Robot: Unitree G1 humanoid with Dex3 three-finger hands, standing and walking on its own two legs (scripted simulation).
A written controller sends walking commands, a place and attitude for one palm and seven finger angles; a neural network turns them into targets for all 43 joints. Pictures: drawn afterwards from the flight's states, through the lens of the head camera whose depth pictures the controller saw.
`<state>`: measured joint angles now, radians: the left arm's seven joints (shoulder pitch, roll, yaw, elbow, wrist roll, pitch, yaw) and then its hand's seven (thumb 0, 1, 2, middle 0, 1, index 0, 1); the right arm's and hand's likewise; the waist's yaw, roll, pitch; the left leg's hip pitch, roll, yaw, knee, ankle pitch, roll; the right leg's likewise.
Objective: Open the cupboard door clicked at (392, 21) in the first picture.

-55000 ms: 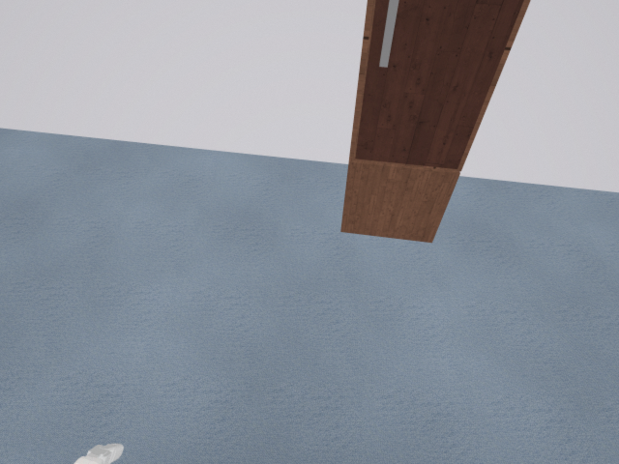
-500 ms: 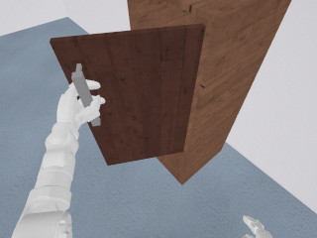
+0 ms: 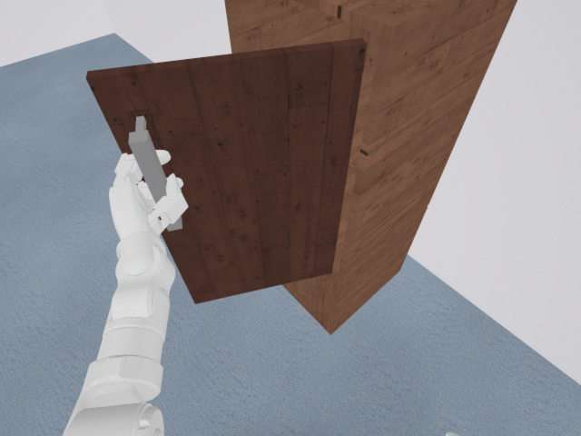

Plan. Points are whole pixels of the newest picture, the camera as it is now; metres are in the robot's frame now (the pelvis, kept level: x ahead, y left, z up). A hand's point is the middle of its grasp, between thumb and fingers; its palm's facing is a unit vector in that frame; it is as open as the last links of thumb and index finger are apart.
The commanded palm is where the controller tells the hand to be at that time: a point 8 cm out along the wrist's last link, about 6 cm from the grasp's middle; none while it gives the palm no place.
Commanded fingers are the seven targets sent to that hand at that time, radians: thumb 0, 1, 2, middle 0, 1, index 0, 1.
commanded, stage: pull the door open along its arc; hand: left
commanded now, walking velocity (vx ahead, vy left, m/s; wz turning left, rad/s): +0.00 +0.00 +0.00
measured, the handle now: (159, 177) +0.45 +0.21 +0.12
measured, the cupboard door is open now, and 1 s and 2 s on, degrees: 63 92 91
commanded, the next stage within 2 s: open thumb and fingers to let go in 0.86 s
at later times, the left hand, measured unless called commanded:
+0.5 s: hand (233, 270) +0.29 +0.08 +0.12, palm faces +0.43 -0.90 -0.01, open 6.1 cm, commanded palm +0.24 +0.12 +0.12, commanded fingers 0.00 0.90 0.90 -0.40 -1.35 -0.40 -1.35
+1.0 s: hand (239, 274) +0.28 +0.07 +0.12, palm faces +0.43 -0.90 +0.00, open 6.1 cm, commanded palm +0.23 +0.11 +0.12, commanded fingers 0.00 0.69 0.81 -0.38 -1.33 -0.38 -1.33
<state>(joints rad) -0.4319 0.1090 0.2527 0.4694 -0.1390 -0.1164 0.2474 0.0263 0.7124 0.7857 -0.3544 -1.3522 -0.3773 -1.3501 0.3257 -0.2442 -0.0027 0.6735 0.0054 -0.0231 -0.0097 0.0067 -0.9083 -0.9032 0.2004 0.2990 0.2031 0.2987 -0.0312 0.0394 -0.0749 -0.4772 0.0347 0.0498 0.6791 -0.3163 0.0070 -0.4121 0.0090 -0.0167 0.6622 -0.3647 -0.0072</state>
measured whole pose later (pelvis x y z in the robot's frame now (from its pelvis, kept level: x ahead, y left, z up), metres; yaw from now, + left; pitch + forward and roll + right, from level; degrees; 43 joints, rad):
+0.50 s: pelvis +0.02 -0.02 +0.00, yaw +4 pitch -1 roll +0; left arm 0.13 -0.07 -0.26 -0.20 0.04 0.17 0.57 0.02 0.67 0.77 -0.35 -1.34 -0.36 -1.34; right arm 0.07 -0.19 0.02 0.58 -0.05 0.10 0.00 0.01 -0.91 -0.90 0.20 0.30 0.20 0.30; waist 0.03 0.05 -0.05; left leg -0.29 0.02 -0.01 0.64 -0.34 -0.02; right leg -0.20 0.00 -0.08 0.62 -0.41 -0.03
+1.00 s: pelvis +0.00 -0.03 +0.01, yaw +4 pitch -3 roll +0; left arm 0.09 -0.09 -0.23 -0.14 0.03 0.11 0.56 0.03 0.67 0.78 -0.35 -1.34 -0.35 -1.35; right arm 0.17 -0.21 0.01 0.65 -0.05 0.10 -0.03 0.01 -0.91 -0.90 0.20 0.30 0.20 0.30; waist 0.02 0.06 -0.01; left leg -0.27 0.03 -0.02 0.61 -0.30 -0.03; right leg -0.18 0.01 -0.09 0.60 -0.37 -0.04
